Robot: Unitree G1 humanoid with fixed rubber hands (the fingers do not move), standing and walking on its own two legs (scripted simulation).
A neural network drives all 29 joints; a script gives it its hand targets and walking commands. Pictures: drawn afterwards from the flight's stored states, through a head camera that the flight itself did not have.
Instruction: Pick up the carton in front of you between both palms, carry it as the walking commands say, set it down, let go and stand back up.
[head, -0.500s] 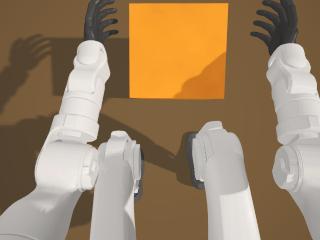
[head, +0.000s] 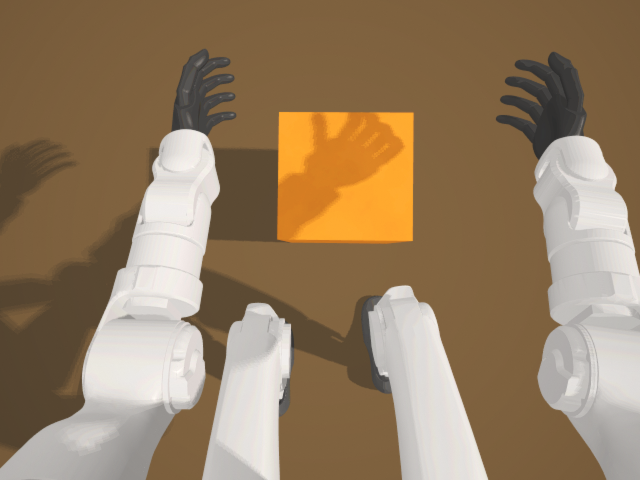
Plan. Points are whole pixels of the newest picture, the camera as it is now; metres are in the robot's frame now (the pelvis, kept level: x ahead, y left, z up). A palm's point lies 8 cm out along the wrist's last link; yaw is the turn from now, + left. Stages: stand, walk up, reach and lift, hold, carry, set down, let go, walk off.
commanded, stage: set down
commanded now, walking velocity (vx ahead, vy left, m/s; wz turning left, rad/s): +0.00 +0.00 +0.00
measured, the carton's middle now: (341, 188) +0.47 -0.06 -0.41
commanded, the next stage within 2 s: let go in 0.28 s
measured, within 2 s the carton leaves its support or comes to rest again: neither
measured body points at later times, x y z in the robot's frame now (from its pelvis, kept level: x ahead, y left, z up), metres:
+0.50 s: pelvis +0.04 -0.01 +0.14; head +0.30 -0.03 +0.50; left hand +0.48 +0.14 +0.02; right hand +0.44 -0.28 +0.02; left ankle +0.08 +0.12 -0.50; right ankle +0.10 -0.11 -0.50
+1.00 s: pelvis +0.11 +0.00 +0.23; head +0.20 +0.00 +0.67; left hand +0.33 +0.21 +0.14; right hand +0.29 -0.25 +0.15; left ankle +0.08 +0.12 -0.50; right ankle +0.10 -0.12 -0.50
